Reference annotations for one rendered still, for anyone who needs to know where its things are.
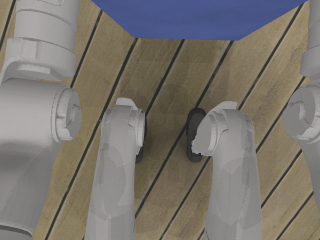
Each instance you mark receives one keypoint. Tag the robot right forearm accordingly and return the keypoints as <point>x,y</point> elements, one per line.
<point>310,59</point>

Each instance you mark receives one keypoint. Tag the carton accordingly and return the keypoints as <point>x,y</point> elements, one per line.
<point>228,20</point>

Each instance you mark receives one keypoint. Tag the robot right upper arm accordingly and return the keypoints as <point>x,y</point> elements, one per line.
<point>301,121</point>

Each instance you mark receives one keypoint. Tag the robot left upper arm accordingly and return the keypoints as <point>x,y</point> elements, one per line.
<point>36,117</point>

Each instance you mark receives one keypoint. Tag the robot right shin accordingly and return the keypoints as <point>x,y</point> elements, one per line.
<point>197,143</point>

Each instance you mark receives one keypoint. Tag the robot left forearm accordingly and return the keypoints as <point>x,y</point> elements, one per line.
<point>44,41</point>

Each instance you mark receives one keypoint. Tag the right robot foot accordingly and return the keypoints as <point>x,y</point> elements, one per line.
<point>194,118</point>

